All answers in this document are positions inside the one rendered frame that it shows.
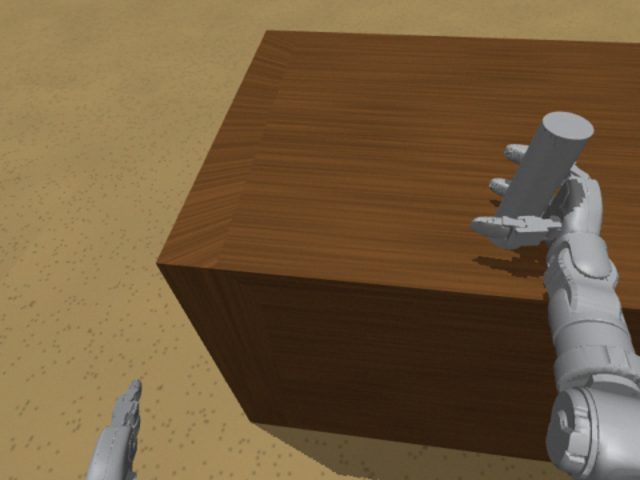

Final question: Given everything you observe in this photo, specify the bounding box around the left robot hand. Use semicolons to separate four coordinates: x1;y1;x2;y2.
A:
86;379;152;480

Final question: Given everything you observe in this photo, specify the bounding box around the right robot arm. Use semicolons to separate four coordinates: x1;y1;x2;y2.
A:
543;232;640;480

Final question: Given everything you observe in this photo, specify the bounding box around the right robot hand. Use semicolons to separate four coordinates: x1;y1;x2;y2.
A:
470;144;603;249

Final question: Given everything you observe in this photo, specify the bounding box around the can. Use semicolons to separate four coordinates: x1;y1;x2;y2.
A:
488;112;594;250

